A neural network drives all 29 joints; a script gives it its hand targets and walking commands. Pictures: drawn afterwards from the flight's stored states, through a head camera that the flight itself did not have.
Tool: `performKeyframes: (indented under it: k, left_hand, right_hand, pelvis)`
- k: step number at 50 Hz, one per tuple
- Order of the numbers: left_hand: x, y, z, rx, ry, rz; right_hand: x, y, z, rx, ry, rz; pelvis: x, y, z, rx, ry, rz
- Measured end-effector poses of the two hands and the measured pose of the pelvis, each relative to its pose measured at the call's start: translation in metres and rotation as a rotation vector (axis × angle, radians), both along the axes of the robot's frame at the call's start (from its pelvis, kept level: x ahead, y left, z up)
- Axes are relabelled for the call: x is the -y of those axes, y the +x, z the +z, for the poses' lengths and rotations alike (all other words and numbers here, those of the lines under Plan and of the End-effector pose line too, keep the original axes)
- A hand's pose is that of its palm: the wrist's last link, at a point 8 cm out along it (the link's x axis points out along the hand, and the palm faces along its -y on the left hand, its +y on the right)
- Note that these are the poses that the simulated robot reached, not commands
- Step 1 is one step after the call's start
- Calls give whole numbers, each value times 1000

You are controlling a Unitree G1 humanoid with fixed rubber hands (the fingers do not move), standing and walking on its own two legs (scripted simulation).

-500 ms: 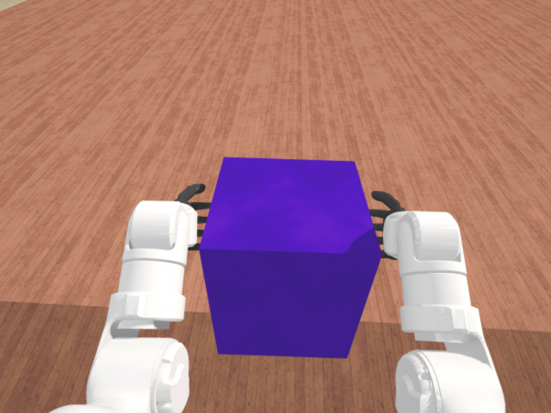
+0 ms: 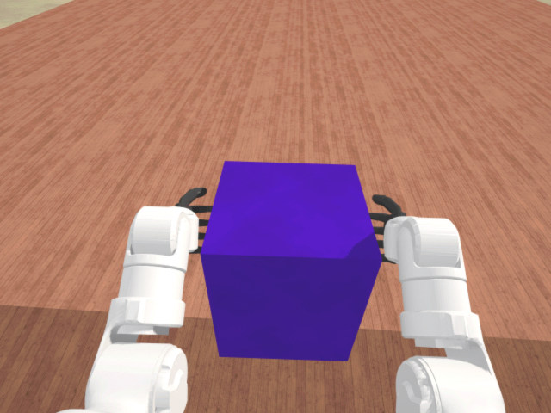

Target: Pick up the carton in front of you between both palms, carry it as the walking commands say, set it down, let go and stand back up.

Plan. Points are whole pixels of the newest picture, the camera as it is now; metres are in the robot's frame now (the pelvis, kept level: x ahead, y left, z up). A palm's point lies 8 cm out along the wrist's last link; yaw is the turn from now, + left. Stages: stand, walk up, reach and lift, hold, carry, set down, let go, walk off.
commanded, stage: carry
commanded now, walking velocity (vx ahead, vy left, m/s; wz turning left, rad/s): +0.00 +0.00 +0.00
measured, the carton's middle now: (286, 261) +0.36 +0.00 +0.05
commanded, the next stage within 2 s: none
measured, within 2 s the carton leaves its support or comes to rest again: neither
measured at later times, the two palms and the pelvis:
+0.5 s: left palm (178, 242) +0.31 +0.15 +0.14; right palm (400, 250) +0.31 -0.15 +0.14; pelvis -0.03 +0.00 +0.00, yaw +0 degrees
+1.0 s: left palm (177, 250) +0.30 +0.15 +0.14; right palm (404, 259) +0.30 -0.15 +0.14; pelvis -0.04 +0.00 +0.00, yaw +0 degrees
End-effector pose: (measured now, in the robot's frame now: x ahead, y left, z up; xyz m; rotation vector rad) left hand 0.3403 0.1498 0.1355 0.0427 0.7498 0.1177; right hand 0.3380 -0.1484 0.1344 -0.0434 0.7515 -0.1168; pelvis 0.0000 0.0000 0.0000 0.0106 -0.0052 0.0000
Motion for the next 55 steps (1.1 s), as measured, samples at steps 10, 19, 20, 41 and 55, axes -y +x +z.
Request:
performKeyframes:
  k: [10, 19, 20, 41, 55]
  left_hand:
    - [0, -12, 2, -4, 1, -1]
    - [0, -22, 3, -6, 1, 2]
    - [0, -23, 3, -6, 1, 3]
    - [1, -39, 3, -6, 2, 4]
    - [2, -44, 3, -6, 2, 5]
  right_hand:
    - [1, -12, 2, -4, -2, -1]
    - [0, -22, 3, -6, -3, 1]
    - [0, -23, 3, -6, -3, 1]
    - [2, -38, 3, -6, -4, -1]
    - [3, -44, 3, -6, -4, -2]
  pelvis:
    - [0, -12, 2, 6, -1, -1]
    - [0, -23, 3, 9, -2, -1]
    - [0, -24, 3, 9, -2, -1]
    - [1, -40, 4, 11, -3, 0]
    - [2, -47, 4, 11, -3, -1]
